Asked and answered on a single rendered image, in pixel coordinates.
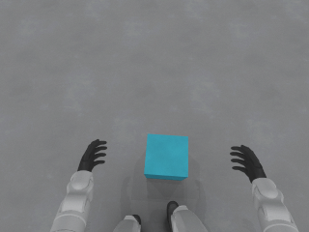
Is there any left robot shin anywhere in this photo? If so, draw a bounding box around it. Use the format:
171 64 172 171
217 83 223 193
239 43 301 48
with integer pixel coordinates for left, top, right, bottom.
124 216 138 222

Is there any carton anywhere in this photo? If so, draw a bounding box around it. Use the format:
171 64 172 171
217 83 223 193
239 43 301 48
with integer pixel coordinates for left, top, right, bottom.
144 133 188 181

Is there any robot left forearm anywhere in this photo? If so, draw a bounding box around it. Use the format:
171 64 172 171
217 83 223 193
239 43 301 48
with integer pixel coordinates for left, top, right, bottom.
50 170 94 232

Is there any robot right forearm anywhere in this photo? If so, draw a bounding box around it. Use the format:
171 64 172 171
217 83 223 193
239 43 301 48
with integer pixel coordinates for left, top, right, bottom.
251 177 299 232

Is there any robot right hand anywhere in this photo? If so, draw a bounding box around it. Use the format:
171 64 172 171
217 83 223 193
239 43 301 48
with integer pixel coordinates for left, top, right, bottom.
230 145 267 184

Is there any right robot foot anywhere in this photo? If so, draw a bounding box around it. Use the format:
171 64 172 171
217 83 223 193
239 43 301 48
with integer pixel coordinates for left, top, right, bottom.
166 201 179 232

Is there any robot left hand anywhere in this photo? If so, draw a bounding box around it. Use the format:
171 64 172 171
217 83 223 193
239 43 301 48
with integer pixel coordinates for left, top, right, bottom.
77 139 107 172

